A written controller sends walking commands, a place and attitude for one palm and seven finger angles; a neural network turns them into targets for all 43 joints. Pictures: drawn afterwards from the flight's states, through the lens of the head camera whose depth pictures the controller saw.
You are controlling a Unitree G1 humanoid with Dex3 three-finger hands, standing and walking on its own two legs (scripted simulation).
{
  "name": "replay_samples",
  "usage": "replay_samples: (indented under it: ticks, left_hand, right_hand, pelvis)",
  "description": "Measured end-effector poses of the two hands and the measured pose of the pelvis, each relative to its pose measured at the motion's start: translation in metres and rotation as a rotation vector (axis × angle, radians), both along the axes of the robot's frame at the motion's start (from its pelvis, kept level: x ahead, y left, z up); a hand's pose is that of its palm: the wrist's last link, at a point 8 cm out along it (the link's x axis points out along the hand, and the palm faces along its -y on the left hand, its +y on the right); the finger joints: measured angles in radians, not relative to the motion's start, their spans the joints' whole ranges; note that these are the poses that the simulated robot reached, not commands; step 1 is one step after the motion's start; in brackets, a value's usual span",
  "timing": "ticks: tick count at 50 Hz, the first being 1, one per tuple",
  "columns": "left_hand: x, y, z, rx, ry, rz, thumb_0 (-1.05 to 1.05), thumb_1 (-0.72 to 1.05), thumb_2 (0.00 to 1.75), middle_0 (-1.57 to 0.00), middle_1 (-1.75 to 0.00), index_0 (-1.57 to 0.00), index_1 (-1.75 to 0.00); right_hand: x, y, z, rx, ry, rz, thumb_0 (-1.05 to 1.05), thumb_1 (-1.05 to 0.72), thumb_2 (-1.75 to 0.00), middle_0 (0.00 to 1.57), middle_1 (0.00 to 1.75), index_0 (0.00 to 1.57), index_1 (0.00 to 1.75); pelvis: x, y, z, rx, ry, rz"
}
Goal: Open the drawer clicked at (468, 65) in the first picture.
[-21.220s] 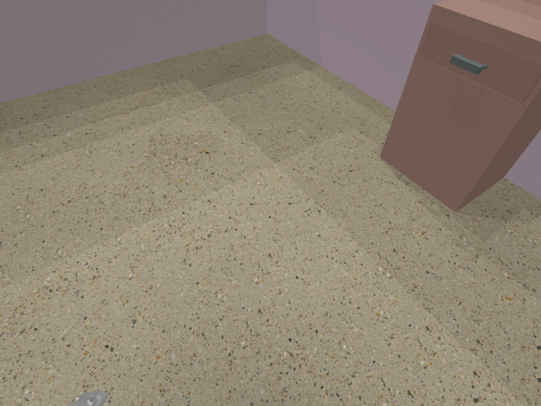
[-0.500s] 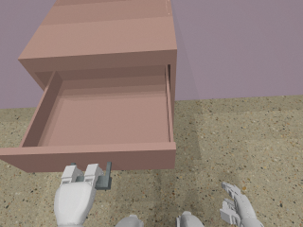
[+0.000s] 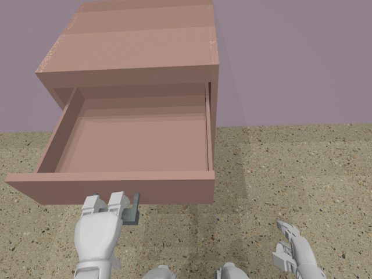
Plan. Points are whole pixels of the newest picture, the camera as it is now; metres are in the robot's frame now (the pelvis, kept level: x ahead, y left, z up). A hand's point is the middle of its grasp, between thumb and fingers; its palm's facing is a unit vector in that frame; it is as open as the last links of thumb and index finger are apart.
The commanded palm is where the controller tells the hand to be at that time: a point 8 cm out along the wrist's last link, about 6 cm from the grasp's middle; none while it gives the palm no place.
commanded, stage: lift the hand off the handle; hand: left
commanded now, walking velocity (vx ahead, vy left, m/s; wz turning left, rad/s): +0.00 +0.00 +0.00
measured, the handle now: (113, 206) +0.28 +0.19 -0.02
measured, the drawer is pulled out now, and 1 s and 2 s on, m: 0.30 0.30 0.30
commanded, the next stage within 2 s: none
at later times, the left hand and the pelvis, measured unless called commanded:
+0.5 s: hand (112, 228) +0.23 +0.19 -0.04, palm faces -0.01 -0.09 -1.00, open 13.7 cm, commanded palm +0.21 +0.20 +0.03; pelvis +0.00 +0.01 +0.00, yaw +0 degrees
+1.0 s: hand (104, 223) +0.23 +0.19 +0.00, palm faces -0.02 -0.11 -0.99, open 13.4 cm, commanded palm +0.21 +0.19 +0.06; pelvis +0.02 +0.01 +0.03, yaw +0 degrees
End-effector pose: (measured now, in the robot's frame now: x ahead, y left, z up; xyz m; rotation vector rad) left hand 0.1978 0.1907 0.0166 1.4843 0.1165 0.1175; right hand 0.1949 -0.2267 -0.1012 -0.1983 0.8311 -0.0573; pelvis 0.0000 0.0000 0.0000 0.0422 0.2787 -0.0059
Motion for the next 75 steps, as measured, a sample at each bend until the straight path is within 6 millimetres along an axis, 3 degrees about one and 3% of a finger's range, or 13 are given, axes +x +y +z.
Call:
replay_samples:
  ticks: [8,24,38,75]
  left_hand:
    - [0.002,0.0,-0.003,0.009,-0.001,0.001,0.0,-0.47,0.31,-0.33,-1.22,-0.32,-1.2]
    - [0.012,0.001,0.0,-0.002,0.017,-0.007,0.0,-0.49,0.3,-0.35,-1.21,-0.35,-1.22]
    - [0.014,0.003,0.021,-0.019,0.007,-0.001,0.0,-0.49,0.3,-0.34,-1.2,-0.38,-1.23]
    - [0.012,0.01,0.079,-0.059,-0.037,-0.013,0.0,-0.49,0.3,-0.32,-1.2,-0.36,-1.22]
  right_hand:
    - [0.003,0.007,-0.005,0.007,0.013,0.011,0.01,-0.91,-0.9,0.2,0.3,0.2,0.3]
    - [-0.001,0.011,-0.003,0.005,0.039,-0.007,0.01,-0.91,-0.9,0.2,0.3,0.2,0.3]
    - [0.002,0.008,0.016,0.007,0.025,-0.011,0.01,-0.91,-0.9,0.2,0.3,0.2,0.3]
    - [0.033,0.032,0.052,0.065,-0.045,0.062,0.01,-0.91,-0.9,0.2,0.3,0.2,0.3]
  pelvis:
    - [0.001,0.002,-0.001,-0.003,0.003,0.006]
    - [0.003,0.005,0.004,-0.008,-0.007,0.006]
    - [0.009,0.009,0.016,-0.012,-0.04,-0.001]
    - [0.025,0.017,0.04,-0.02,-0.118,-0.012]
